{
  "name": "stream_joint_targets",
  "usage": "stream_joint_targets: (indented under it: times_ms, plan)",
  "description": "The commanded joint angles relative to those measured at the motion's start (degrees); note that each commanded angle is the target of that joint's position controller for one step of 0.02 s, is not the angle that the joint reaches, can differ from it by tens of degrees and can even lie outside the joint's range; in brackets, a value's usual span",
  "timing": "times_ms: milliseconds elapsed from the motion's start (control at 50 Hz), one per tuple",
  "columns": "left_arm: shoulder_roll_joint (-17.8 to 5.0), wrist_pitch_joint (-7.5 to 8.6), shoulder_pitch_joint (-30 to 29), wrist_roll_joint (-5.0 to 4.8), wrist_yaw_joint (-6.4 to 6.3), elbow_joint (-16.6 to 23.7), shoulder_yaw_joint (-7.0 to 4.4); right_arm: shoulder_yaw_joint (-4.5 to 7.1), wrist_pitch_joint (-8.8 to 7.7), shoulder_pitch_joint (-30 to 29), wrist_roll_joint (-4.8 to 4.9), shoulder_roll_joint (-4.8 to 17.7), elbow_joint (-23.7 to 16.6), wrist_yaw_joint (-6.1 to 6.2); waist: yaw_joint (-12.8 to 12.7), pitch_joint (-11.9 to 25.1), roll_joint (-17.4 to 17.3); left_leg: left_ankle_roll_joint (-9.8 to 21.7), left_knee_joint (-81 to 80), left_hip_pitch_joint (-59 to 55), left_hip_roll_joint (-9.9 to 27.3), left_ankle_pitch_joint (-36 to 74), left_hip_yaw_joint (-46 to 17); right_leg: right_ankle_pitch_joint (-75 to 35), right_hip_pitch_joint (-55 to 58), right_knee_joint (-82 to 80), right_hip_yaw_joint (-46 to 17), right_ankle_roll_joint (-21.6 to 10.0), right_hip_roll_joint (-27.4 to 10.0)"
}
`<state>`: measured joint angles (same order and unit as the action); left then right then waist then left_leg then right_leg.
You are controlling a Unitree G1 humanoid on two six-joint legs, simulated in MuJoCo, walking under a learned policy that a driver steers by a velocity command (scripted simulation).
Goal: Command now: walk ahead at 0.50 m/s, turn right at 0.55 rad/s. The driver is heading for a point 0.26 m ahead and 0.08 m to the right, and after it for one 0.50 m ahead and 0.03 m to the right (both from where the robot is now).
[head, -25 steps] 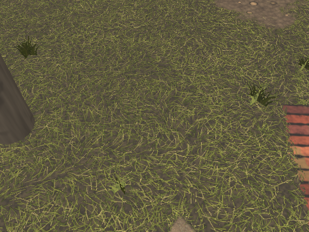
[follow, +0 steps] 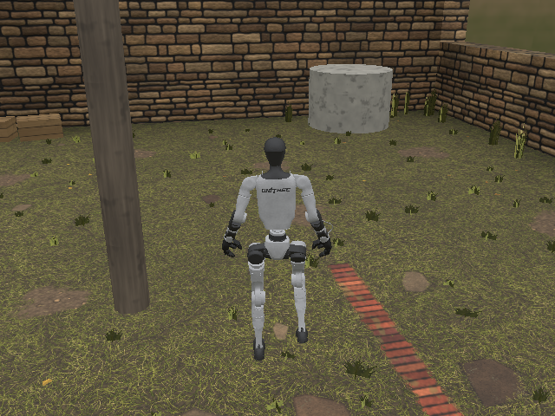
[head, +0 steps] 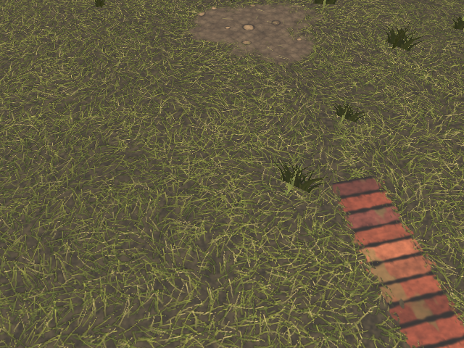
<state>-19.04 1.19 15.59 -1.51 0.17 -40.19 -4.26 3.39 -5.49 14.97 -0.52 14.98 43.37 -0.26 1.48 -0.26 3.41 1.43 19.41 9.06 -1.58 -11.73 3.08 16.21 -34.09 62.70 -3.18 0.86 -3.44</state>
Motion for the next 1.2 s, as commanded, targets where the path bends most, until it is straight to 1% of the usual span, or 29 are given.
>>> stream_joint_targets:
  times_ms: [20,120,180,220,260,280,300,320,340,360,400,480,540,620,680,720,740,760,780,800,840,880,960,1040,1060,1080,1100,1120,1200]
  plan:
    - [-0.5,0.43,-2.3,0.31,0.69,5.7,0.2,1.98,-1.1,-2.3,0.07,7.9,-2.4,0.25,-0.4,-1.7,-7.9,9.8,-10.5,-4.5,16.0,14.0,-9.5,-6.0,-8.9,-4.8,-2.1,1.1,-3.3]
    - [0.5,1.2,-10.7,0.32,2.45,8.3,1.15,2.43,-0.44,-0.4,0.72,10.8,-0.1,0.58,2.3,-3.1,-6.1,7.8,-10.4,-5.4,15.0,17.7,-0.5,-18.1,-4.3,-20.4,2.0,-0.7,-2.0]
    - [-0.7,1.26,-13.6,0.75,3.48,10.4,0.68,2.78,0.8,0.5,1.47,12.5,1.1,1.02,1.9,-3.5,-6.6,5.7,-5.0,-8.6,15.4,31.5,3.0,-15.9,-1.2,-26.1,4.9,-2.6,0.2]
    - [-3.0,1.1,-10.2,1.21,3.87,10.4,-0.53,3.29,1.59,0.4,2.07,14.2,1.0,1.67,-0.7,0.1,-8.9,4.0,3.3,-10.6,15.2,47.1,4.6,-11.3,5.7,-27.3,7.6,-4.6,3.9]
    - [-7.9,0.65,3.4,1.22,2.92,7.3,-3.26,2.96,1.92,-0.1,2.39,13.4,0.3,2.08,-8.3,7.3,-6.8,0.6,23.2,-3.8,11.9,45.4,6.6,-18.3,25.4,-33.4,7.0,-8.3,7.0]
    - [-12.7,-0.17,6.7,1.07,1.28,6.9,-4.13,1.33,1.6,3.4,-0.48,8.4,-0.9,1.63,-7.0,12.5,5.3,-2.8,42.6,11.6,6.9,6.5,7.0,-40.6,41.8,-31.3,-7.3,-12.4,-4.2]
    - [-15.9,-0.01,2.8,2.47,0.87,10.3,-3.46,-0.28,0.71,9.8,-2.06,5.5,-2.1,0.57,-1.7,23.0,14.4,-5.8,62.0,26.4,-2.2,-29.9,-2.0,-59.4,54.8,-31.9,-34.5,-25.3,-19.1]
    - [-12.7,-0.16,2.7,2.25,1.48,11.4,-3.1,0.86,0.3,7.3,-0.23,12.1,-1.7,-0.14,-6.3,30.4,5.0,-5.5,66.0,28.2,0.2,-26.4,-10.9,-48.4,54.9,-36.2,-34.6,-27.3,-19.1]
    - [-9.2,0.0,-0.9,1.93,1.61,11.0,-2.14,0.9,0.55,2.1,1.81,12.7,-2.8,-0.15,-5.7,22.3,1.2,-4.6,63.3,31.1,3.1,-20.9,-9.2,-39.1,47.4,-37.8,-26.7,-24.0,-16.1]
    - [-6.0,0.1,-3.7,1.16,1.36,10.3,-1.27,0.56,1.34,0.7,1.55,11.2,-2.1,0.6,-3.8,14.4,-3.6,-4.8,57.7,31.2,6.1,-17.1,-7.9,-35.7,38.2,-38.7,-19.7,-20.0,-12.7]
    - [-3.1,0.2,-7.0,1.8,1.11,9.6,0.1,0.54,3.49,1.8,1.19,10.4,-0.6,1.46,-0.6,9.0,-2.0,-5.3,50.3,22.5,8.0,-14.3,-7.1,-36.4,23.4,-41.6,-12.7,-17.3,-9.4]
    - [-2.1,1.76,-9.6,3.45,0.9,6.1,0.56,-0.81,4.45,4.4,0.25,5.4,1.3,2.17,1.5,9.1,0.6,-6.4,34.1,11.1,7.8,-6.8,-5.9,-41.9,15.1,-44.0,-3.0,-16.0,-7.0]
    - [-3.2,1.42,-9.7,3.84,0.31,3.9,0.23,-0.6,4.99,0.9,0.79,6.5,1.0,2.01,-0.3,8.4,1.8,-5.9,27.0,8.8,7.6,0.0,-5.9,-30.1,15.9,-46.3,-1.9,-15.2,-8.0]
    - [-5.4,-0.37,-8.9,2.79,-0.6,1.8,-0.68,0.62,6.22,-4.5,1.13,9.2,-1.9,1.96,-2.4,2.9,2.4,-4.4,25.5,14.2,6.9,-6.4,-5.2,-12.1,19.0,-47.7,-5.2,-15.3,-11.1]
    - [-5.3,-1.54,-8.9,1.75,-1.38,1.1,-0.86,0.76,6.41,-4.3,1.01,7.8,-2.7,1.34,-1.9,2.2,2.1,-3.0,21.3,14.6,5.8,-8.5,-3.3,-15.0,23.4,-44.6,-5.7,-14.7,-12.6]
    - [-4.3,-2.1,-8.9,0.77,-1.69,0.2,-0.61,0.65,6.01,-1.5,0.59,6.5,-1.7,0.76,0.2,3.3,0.7,-0.9,9.1,7.5,4.0,0.4,-2.5,-18.3,23.3,-39.3,-3.1,-11.3,-9.9]
    - [-2.7,-1.94,-7.3,0.78,-1.74,-0.2,-0.25,1.14,5.83,-1.0,0.0,8.9,-1.9,0.79,-0.2,3.6,-3.3,1.0,3.6,3.4,6.7,11.1,-7.6,-15.3,21.2,-33.8,0.1,-7.4,-6.4]
    - [-0.1,-1.2,-5.9,2.67,-1.37,1.2,0.49,2.25,5.88,-1.3,-0.22,14.8,-2.7,1.41,-3.8,5.8,-16.6,6.3,3.2,-3.5,17.1,28.4,-20.3,-2.8,13.0,-23.2,7.0,-2.3,1.2]
    - [-0.1,-1.08,-11.0,2.96,-1.63,2.1,0.47,1.32,5.73,-1.7,-0.67,10.9,-2.8,1.31,-0.3,5.0,-19.5,13.6,1.6,-2.6,21.5,31.3,-25.6,12.9,7.1,-19.6,5.6,0.3,5.1]
    - [-2.3,-1.34,-12.5,2.28,-1.67,2.0,-0.19,0.71,5.05,-0.4,-1.31,9.0,-2.6,1.12,1.3,5.6,-15.6,15.3,0.9,-3.7,21.1,31.5,-24.9,18.5,5.2,-12.1,2.6,1.0,4.0]
    - [-2.1,-2.23,-10.4,1.52,-1.7,0.2,-0.7,0.74,4.08,-3.1,-0.56,9.1,-2.1,1.02,-0.2,6.0,-11.0,12.4,2.6,-5.3,17.5,32.9,-19.2,16.3,3.7,-8.3,0.6,2.1,2.3]
    - [-1.5,-2.69,-9.4,1.39,-1.78,-0.8,-0.64,0.66,4.2,-6.1,0.2,8.9,-1.8,1.28,-1.6,6.0,-10.6,10.8,3.6,-4.2,15.3,36.5,-15.7,12.0,6.6,-11.1,0.5,3.5,1.5]
    - [-0.5,-2.7,-9.3,0.7,-1.68,-2.4,-0.05,0.6,5.38,-7.3,-0.04,8.3,-0.7,1.22,-0.7,7.1,-11.5,10.6,4.6,-4.1,13.5,38.4,-13.6,6.2,13.7,-21.8,2.5,4.2,2.1]
    - [-1.0,-2.45,-6.9,1.39,-1.37,-4.6,0.03,-0.01,5.74,-8.2,0.85,7.0,1.3,1.21,-2.4,5.2,-9.9,7.3,4.5,-0.4,11.3,22.6,-13.7,-11.2,24.5,-41.3,3.1,1.8,2.1]
    - [-3.0,-2.3,-6.8,2.29,-1.5,-4.7,-0.23,-0.43,5.27,-6.8,0.19,6.0,1.9,1.08,-1.5,5.7,-7.0,4.5,4.4,2.2,9.3,13.5,-13.1,-19.7,29.0,-41.4,-0.5,0.6,-1.2]
    - [-6.6,-2.36,-7.5,2.3,-1.69,-4.8,-1.0,-0.33,4.74,-4.8,-0.67,6.0,2.3,0.55,1.3,5.1,-0.4,2.3,5.2,4.2,5.4,5.6,-10.0,-24.8,29.7,-38.2,-1.9,-1.8,-3.6]
    - [-4.7,-2.22,-9.1,2.04,-1.28,-5.4,-0.71,-0.6,4.7,-5.2,-0.71,5.1,3.2,0.51,1.2,4.6,2.7,0.3,4.1,1.1,3.2,1.5,-7.5,-16.1,24.8,-38.6,-2.1,-3.8,-3.3]
    - [-2.6,-1.85,-9.7,2.11,-0.89,-5.4,-0.22,-0.31,4.86,-7.9,-0.62,6.6,3.7,0.65,-0.4,2.5,0.6,-0.6,4.9,0.3,3.0,1.7,-7.1,-12.2,22.7,-39.5,-1.9,-3.5,-2.2]
    - [-2.3,-0.2,-8.0,2.07,-1.02,-8.3,0.23,-0.08,6.08,-9.1,-0.2,6.0,5.4,1.69,-1.0,1.3,-0.2,-0.3,5.1,-0.4,3.4,6.7,-7.3,-13.5,22.5,-39.6,-0.5,-1.6,-0.9]
